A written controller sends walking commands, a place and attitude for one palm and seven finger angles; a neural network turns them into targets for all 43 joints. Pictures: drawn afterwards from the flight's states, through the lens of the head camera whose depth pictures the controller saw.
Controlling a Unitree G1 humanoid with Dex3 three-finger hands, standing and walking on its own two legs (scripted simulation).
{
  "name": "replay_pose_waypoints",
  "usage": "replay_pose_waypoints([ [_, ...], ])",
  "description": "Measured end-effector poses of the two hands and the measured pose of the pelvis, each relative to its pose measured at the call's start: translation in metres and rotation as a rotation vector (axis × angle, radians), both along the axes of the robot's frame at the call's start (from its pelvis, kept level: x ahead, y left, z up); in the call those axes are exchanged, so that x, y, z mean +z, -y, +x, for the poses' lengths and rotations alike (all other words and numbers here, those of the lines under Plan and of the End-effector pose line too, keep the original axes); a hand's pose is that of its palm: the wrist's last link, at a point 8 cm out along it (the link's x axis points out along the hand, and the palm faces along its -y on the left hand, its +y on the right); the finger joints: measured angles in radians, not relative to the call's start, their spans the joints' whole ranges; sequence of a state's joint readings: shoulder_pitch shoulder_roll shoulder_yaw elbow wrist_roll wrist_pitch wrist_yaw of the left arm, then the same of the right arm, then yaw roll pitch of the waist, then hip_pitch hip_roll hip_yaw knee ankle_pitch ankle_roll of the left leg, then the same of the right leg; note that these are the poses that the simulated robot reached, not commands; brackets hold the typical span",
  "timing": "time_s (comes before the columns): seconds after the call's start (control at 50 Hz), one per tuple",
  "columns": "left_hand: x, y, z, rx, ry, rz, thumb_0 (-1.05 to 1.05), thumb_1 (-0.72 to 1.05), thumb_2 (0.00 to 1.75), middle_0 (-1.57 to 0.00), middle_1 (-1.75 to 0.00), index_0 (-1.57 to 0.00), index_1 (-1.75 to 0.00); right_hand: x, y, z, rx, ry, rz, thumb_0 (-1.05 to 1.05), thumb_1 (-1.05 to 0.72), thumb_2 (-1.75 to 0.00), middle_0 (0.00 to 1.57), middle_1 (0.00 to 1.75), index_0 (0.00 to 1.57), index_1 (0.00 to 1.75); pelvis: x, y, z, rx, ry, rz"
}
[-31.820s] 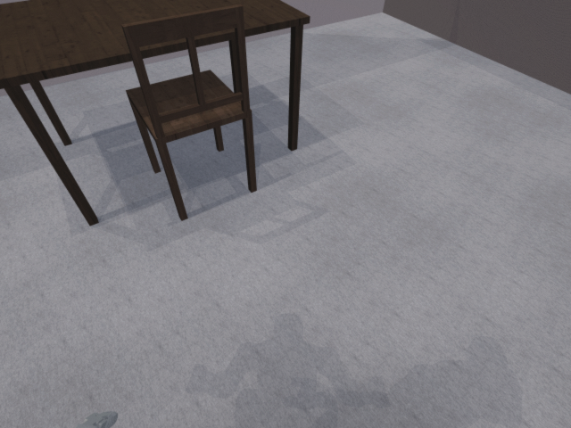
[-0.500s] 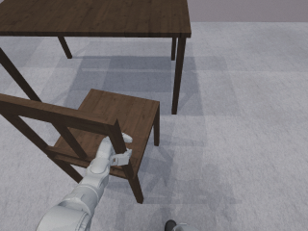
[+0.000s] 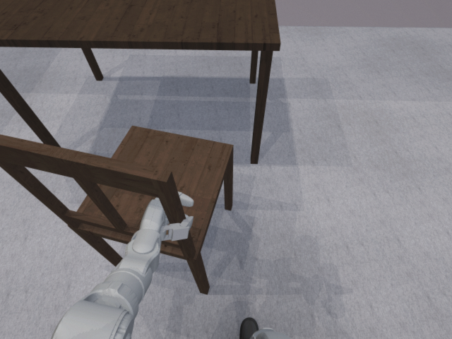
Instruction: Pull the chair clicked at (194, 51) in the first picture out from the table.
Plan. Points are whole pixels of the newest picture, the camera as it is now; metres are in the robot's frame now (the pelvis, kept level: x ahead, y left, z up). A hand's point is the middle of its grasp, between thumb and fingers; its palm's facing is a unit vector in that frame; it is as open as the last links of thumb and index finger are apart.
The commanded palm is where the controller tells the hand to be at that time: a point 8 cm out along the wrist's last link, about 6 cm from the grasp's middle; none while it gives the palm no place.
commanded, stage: step backward, pulling the chair out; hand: left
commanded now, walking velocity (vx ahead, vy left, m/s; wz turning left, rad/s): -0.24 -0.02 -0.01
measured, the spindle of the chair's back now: (104, 204) +0.40 +0.30 -0.09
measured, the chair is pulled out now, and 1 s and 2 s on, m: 0.46 0.46 0.47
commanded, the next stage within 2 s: stop walking, hand still on the chair in 1.12 s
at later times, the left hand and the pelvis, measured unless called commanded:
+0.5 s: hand (182, 225) +0.34 +0.11 -0.06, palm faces -0.11 -0.98 -0.17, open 6.1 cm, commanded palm +0.36 +0.16 -0.05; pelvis +0.00 +0.01 +0.00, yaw +0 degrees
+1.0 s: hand (183, 225) +0.34 +0.11 -0.06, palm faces -0.10 -0.98 -0.17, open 6.1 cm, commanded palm +0.36 +0.16 -0.06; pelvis +0.00 +0.00 +0.00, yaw +0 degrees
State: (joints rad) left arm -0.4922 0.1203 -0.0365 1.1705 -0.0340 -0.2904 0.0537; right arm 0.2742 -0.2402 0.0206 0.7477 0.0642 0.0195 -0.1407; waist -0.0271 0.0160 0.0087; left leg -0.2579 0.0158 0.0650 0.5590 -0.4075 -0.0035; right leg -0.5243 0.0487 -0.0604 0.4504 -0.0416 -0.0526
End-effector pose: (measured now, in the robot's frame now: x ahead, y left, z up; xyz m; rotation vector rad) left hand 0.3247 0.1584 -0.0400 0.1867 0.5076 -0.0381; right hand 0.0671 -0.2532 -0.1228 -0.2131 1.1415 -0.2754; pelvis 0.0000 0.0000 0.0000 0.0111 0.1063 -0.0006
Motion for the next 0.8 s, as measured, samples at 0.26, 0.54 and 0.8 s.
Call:
replay_pose_waypoints([
  [0.26, 0.000, -0.001, 0.001, -0.025, 0.001, -0.001, 0.08, 0.54, 0.79, -0.30, -1.34, -0.50, -1.45, 0.002, -0.005, -0.010, -0.027, -0.007, -0.018, 0.01, -0.90, -0.90, 0.20, 0.30, 0.21, 0.30, 0.001, -0.008, 0.002, -0.011, 0.010, 0.011],
  [0.54, 0.000, -0.001, 0.001, -0.030, 0.005, -0.001, 0.08, 0.53, 0.80, -0.31, -1.35, -0.50, -1.45, 0.001, -0.011, 0.000, -0.005, -0.002, -0.003, 0.01, -0.90, -0.90, 0.20, 0.30, 0.21, 0.30, 0.001, -0.009, 0.004, -0.003, -0.001, 0.001],
  [0.8, -0.001, -0.001, 0.001, -0.032, 0.005, -0.003, 0.08, 0.53, 0.80, -0.31, -1.36, -0.50, -1.45, 0.003, -0.008, -0.002, -0.018, 0.011, -0.021, 0.01, -0.90, -0.90, 0.20, 0.30, 0.21, 0.30, -0.001, -0.009, 0.005, -0.005, 0.009, 0.009],
])
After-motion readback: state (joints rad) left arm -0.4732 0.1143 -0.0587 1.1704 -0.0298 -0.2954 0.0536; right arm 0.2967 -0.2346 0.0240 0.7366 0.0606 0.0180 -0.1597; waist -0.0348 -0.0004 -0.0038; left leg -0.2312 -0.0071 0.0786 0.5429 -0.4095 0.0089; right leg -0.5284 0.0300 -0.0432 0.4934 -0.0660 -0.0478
